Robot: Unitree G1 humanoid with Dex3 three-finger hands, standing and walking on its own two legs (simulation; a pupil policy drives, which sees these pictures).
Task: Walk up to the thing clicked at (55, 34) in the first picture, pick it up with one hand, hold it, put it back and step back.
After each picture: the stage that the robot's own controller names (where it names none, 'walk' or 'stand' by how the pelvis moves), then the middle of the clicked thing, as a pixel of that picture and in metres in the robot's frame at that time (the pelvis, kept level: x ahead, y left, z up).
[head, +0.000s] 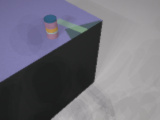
stand; (51, 27) +0.74 +0.19 -0.02
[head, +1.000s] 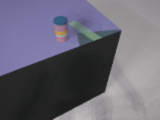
rise first; (61, 29) +0.68 +0.16 +0.00
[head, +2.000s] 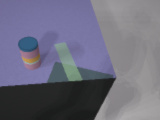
rise first; (30, 54) +0.45 +0.23 +0.02
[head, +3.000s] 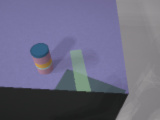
stand; (42, 59) +0.45 +0.19 +0.01
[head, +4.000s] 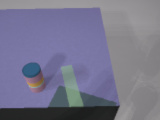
stand; (34, 78) +0.41 +0.21 -0.02
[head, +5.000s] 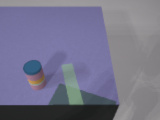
stand; (35, 75) +0.42 +0.21 -0.02
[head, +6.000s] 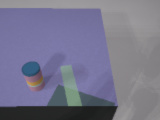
stand; (34, 77) +0.42 +0.21 -0.02
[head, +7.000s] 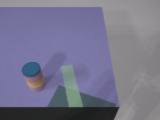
stand; (34, 77) +0.41 +0.21 -0.02
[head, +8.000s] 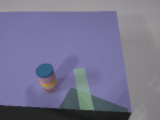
rise first; (47, 78) +0.41 +0.19 -0.02
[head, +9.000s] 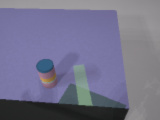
go down; (47, 74) +0.43 +0.19 -0.02
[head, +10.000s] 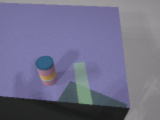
go down; (47, 71) +0.43 +0.18 -0.01
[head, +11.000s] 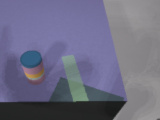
go down; (33, 68) +0.41 +0.17 +0.02
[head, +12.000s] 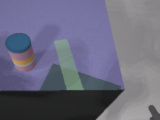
close in; (22, 53) +0.43 +0.18 +0.05
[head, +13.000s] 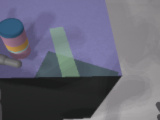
close; (16, 40) +0.46 +0.18 +0.08
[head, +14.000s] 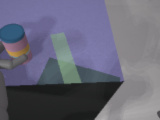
lift; (17, 45) +0.45 +0.19 +0.07
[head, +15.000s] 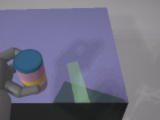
lift; (32, 73) +0.31 +0.15 +0.17
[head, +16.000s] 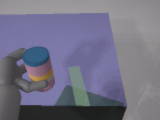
hold; (40, 70) +0.32 +0.14 +0.17
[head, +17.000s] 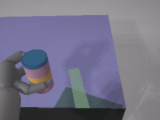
hold; (39, 72) +0.32 +0.14 +0.16
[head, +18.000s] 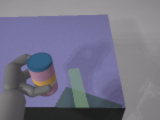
hold; (43, 75) +0.31 +0.13 +0.15
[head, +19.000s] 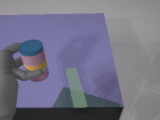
crouch; (35, 61) +0.37 +0.16 +0.15
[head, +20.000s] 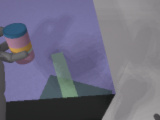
lower; (20, 44) +0.46 +0.18 +0.10
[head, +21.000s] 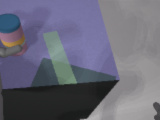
lower; (12, 36) +0.48 +0.18 +0.07
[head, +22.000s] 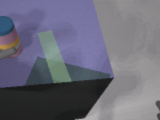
lower; (6, 38) +0.48 +0.19 +0.07
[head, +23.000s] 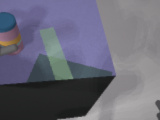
lower; (8, 35) +0.48 +0.18 +0.07
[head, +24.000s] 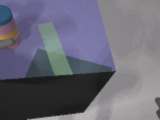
rest; (4, 29) +0.50 +0.18 +0.08
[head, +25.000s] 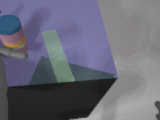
withdraw; (13, 37) +0.48 +0.17 +0.07
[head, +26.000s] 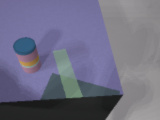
sink last; (28, 56) +0.45 +0.18 +0.04
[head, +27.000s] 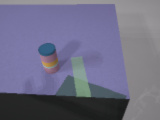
stand; (49, 58) +0.48 +0.18 +0.04
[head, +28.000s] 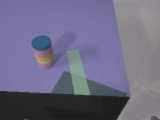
stand; (44, 53) +0.47 +0.17 +0.05
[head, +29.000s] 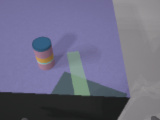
stand; (44, 54) +0.47 +0.17 +0.05
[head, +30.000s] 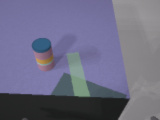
stand; (44, 55) +0.46 +0.17 +0.05
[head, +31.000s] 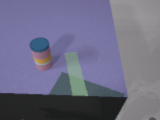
stand; (42, 54) +0.47 +0.17 +0.05
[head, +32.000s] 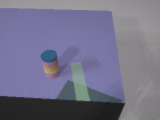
stand; (50, 64) +0.49 +0.17 -0.01
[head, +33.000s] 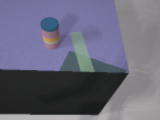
walk; (50, 34) +0.54 +0.13 +0.00
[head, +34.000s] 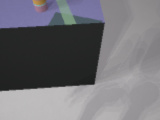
walk; out of the picture +0.79 +0.24 +0.01
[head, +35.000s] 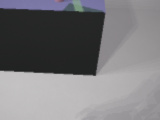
stand; out of the picture +1.07 +0.20 +0.00
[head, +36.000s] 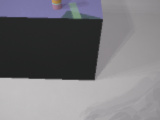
stand; out of the picture +1.06 +0.20 -0.02
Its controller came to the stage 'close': yes
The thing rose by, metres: 0.19
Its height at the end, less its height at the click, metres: +0.00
